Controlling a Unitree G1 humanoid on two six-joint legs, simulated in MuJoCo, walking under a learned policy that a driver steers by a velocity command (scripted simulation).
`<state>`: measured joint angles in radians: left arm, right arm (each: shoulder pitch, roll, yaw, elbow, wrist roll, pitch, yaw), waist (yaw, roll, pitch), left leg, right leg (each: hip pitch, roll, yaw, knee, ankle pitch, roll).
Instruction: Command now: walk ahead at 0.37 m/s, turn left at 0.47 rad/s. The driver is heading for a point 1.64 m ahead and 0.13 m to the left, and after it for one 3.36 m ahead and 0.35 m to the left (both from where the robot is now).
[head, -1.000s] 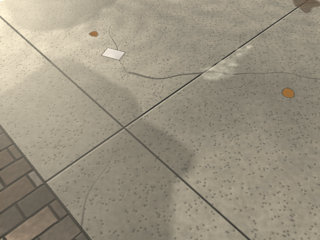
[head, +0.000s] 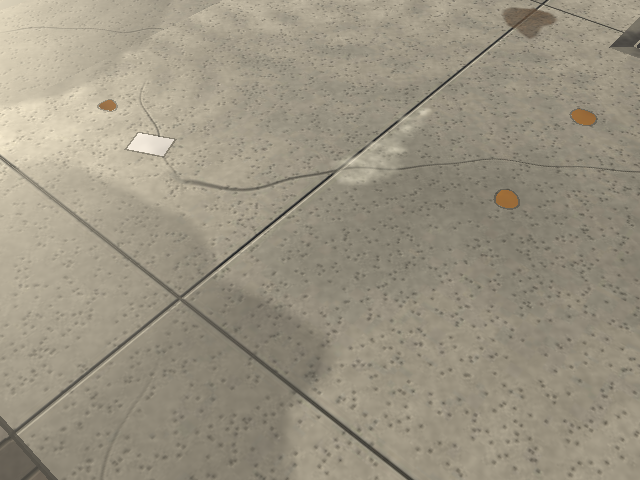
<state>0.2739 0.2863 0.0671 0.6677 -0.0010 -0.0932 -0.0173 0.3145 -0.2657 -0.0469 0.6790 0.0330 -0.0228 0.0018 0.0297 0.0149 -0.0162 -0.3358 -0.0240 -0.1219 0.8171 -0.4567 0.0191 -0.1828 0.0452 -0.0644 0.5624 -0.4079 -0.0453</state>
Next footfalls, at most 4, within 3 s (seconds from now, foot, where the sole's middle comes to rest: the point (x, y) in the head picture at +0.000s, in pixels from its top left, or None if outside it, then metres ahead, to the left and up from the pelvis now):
0.30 left None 0.28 0.19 -0.76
0.88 right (300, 413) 0.65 0.09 -0.76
1.32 left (211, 312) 0.91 0.32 -0.76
1.82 right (345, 257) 1.10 -0.01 -0.76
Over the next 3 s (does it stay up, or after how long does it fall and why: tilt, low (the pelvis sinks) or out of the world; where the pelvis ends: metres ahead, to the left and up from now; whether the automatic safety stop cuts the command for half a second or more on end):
stays up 1.62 0.10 0.01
